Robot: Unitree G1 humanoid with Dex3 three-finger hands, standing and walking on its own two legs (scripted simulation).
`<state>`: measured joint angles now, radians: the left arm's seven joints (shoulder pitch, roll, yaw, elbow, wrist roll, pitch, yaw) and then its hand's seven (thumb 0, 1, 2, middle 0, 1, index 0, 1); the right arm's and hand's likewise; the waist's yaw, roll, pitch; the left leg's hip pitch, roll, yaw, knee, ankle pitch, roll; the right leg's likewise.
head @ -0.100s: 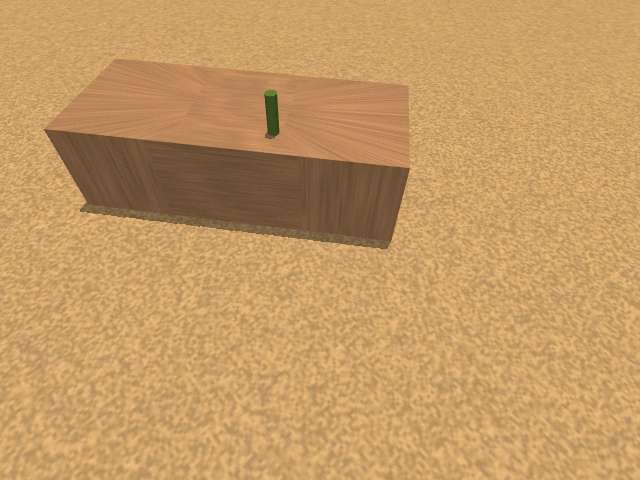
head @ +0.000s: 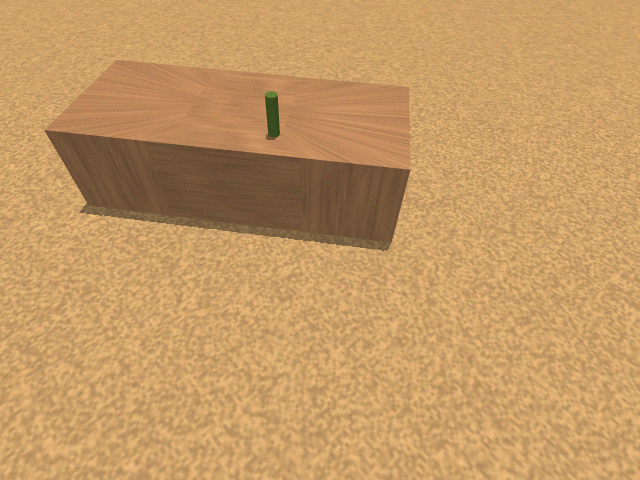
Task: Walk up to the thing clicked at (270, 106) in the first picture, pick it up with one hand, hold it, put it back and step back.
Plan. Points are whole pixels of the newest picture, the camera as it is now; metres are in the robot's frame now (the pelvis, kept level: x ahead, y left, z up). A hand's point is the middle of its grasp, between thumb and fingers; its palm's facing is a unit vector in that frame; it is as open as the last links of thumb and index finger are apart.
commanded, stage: stand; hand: left
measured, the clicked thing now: (272, 115) +1.30 +0.18 -0.31
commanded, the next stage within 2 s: walk up in 1.02 s
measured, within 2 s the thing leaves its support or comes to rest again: neither
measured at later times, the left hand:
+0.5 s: hand out of the picture +0.08 +0.25 -0.15, palm faces -0.04 -0.94 -0.34, open 7.4 cm
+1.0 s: hand out of the picture +0.08 +0.25 -0.16, palm faces -0.04 -0.94 -0.33, open 7.4 cm
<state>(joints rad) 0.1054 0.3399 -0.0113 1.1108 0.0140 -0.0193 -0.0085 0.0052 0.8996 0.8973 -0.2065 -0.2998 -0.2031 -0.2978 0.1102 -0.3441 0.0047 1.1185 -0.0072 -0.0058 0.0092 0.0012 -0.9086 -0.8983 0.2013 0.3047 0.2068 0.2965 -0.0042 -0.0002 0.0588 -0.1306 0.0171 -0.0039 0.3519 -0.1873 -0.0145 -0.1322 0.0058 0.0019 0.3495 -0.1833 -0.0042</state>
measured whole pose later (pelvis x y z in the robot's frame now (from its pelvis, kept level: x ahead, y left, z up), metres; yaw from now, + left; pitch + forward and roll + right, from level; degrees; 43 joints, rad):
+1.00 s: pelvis +0.00 +0.00 +0.00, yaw +0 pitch -2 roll +0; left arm 0.12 0.34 -0.01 1.12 0.02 -0.02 -0.01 0.00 0.90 0.90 -0.21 -0.30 -0.20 -0.30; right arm 0.12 -0.35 0.01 1.12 -0.01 0.00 0.01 0.00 -0.91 -0.90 0.20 0.30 0.21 0.30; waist 0.00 0.00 0.05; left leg -0.10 0.02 0.00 0.33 -0.18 -0.01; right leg -0.10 0.00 0.00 0.32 -0.18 0.00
